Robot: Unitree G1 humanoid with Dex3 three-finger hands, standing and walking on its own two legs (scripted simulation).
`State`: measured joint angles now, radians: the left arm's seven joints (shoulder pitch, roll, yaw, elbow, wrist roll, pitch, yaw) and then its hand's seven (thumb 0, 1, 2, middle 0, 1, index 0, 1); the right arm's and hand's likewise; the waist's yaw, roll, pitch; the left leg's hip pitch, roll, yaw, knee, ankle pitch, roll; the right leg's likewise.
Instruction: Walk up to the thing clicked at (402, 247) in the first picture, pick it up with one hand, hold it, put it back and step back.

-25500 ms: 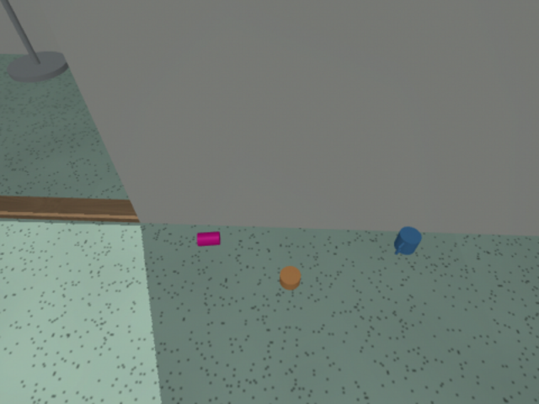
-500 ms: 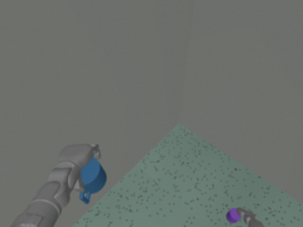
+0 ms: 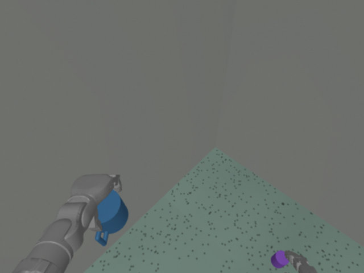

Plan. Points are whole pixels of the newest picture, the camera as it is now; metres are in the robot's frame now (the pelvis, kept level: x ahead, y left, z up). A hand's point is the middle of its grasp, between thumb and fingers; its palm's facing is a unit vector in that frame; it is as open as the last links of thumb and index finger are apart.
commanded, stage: hold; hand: left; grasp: from above
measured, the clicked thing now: (106, 217) +0.28 +0.22 -0.12
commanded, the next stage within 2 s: crouch in 0.04 s
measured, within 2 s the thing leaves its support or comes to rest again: neither
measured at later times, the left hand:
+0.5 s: hand (101, 217) +0.28 +0.23 -0.11, palm faces -0.50 -0.03 -0.87, open 11.5 cm
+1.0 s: hand (123, 223) +0.34 +0.24 -0.35, palm faces -0.44 +0.02 -0.90, open 11.5 cm
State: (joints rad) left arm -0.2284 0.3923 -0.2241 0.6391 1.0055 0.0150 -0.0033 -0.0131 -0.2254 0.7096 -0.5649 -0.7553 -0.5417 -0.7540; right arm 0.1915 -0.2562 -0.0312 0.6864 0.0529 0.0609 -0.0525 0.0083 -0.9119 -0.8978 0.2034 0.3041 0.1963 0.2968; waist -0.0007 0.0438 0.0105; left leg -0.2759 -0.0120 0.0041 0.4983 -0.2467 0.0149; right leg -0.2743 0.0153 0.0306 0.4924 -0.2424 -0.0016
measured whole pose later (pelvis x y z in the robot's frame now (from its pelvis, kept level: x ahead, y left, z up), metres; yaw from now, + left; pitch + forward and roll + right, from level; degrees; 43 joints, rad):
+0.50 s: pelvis -0.01 +0.00 -0.01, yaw +1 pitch +5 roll +0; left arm -0.30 0.36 -0.21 0.87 1.08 -0.02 0.16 -0.01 -0.22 0.76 -0.51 -0.80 -0.49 -0.80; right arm 0.19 -0.25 -0.03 0.69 0.03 0.07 -0.03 0.01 -0.90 -0.89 0.20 0.30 0.20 0.30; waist -0.03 0.01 0.00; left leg -0.43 -0.02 -0.01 0.62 -0.28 0.02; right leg -0.42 0.01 0.02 0.60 -0.28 0.00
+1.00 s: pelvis -0.06 +0.01 -0.21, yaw +0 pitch +32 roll -3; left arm -0.69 0.45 -0.04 1.23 1.17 -0.05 0.38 -0.01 -0.21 0.78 -0.46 -0.85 -0.45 -0.84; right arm 0.25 -0.25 -0.05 0.75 -0.05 -0.01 -0.02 0.01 -0.90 -0.89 0.20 0.30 0.20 0.30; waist -0.15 0.04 -0.19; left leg -1.62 -0.01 -0.02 1.63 -0.59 0.03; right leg -1.59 0.02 -0.01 1.60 -0.58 0.01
